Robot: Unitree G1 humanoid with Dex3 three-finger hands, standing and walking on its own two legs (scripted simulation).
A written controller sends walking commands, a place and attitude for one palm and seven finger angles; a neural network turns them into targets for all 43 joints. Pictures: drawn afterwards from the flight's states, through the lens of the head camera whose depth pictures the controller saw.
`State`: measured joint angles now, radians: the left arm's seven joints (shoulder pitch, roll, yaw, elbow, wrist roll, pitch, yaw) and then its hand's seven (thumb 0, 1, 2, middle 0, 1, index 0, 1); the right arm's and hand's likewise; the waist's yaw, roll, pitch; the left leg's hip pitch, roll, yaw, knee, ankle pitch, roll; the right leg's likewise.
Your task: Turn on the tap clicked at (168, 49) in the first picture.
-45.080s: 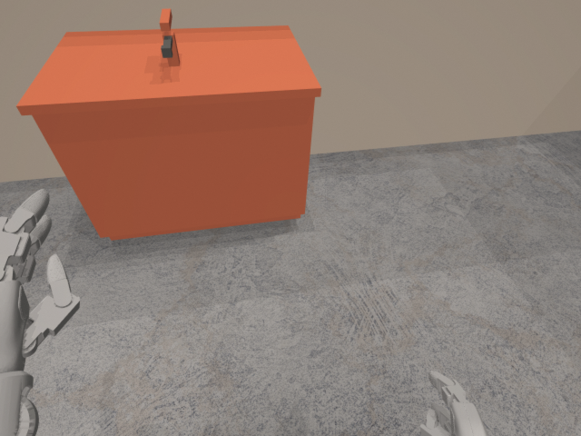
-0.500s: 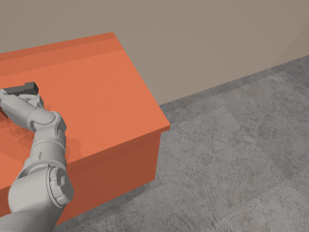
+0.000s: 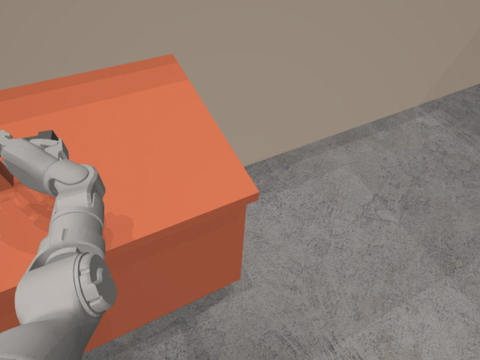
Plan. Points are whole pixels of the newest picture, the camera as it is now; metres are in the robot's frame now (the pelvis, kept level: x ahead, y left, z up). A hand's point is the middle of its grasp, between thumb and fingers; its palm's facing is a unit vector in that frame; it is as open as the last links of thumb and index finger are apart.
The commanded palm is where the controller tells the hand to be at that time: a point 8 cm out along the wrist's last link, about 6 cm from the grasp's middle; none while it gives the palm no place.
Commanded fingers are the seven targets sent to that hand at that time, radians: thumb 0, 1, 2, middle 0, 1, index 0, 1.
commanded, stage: lift the hand up off the lever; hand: left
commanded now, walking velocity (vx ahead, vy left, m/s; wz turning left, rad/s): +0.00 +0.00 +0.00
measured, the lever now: (48, 141) +0.52 +0.34 +0.07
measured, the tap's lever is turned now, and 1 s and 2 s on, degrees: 81 81 81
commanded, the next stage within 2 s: draw the hand back beside the body in 1.22 s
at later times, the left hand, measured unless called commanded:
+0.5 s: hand (40, 145) +0.44 +0.30 +0.13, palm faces +0.86 -0.50 -0.09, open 7.8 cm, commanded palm +0.39 +0.30 +0.13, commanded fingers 0.00 0.90 0.90 -0.15 -0.15 -0.15 -0.15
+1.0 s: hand (35, 139) +0.44 +0.29 +0.15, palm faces +0.87 -0.49 -0.08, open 7.8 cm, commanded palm +0.39 +0.30 +0.15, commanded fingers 0.00 0.90 0.90 -0.15 -0.15 -0.15 -0.15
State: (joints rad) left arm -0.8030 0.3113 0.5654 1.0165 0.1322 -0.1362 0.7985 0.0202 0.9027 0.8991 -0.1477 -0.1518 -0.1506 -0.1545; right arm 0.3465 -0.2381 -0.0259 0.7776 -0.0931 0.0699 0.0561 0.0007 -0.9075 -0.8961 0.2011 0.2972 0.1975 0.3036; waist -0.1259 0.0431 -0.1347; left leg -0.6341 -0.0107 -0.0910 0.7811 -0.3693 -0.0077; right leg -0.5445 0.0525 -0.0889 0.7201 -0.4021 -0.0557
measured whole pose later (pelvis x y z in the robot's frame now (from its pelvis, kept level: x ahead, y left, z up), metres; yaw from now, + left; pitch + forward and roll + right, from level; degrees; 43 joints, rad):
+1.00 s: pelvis +0.01 +0.01 +0.01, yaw +0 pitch +8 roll -1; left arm -0.71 0.25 0.53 0.80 0.08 0.04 0.77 0.02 0.90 0.90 -0.15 -0.15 -0.15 -0.15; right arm 0.31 -0.23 -0.03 0.78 -0.06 0.06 0.03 0.00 -0.91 -0.90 0.20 0.30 0.20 0.30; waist -0.07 0.04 -0.12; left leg -0.46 -0.02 -0.07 0.66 -0.33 0.00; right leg -0.38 0.04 -0.07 0.60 -0.36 -0.04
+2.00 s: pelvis -0.01 +0.01 +0.04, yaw -3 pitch -4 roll +0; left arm -0.03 0.32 0.23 0.14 -0.09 -0.08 0.11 0.02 0.90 0.90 -0.18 -0.23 -0.18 -0.23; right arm 0.14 -0.23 0.01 0.65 0.02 -0.03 -0.05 0.01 -0.91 -0.90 0.20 0.30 0.20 0.30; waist 0.01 0.04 0.01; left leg -0.12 -0.01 -0.02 0.40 -0.21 0.01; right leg -0.07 0.04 -0.01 0.38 -0.24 -0.04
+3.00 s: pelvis +0.00 +0.01 +0.03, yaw -1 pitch -4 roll -1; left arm 0.41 0.35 0.29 -0.37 -0.08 -0.12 0.11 0.02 0.89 0.90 -0.21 -0.30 -0.21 -0.31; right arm 0.18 -0.22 0.00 0.64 0.00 -0.06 -0.07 0.01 -0.90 -0.90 0.20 0.30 0.20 0.30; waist 0.04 0.08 0.01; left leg -0.16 -0.01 -0.05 0.48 -0.26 0.01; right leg -0.08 0.05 -0.04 0.41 -0.27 -0.04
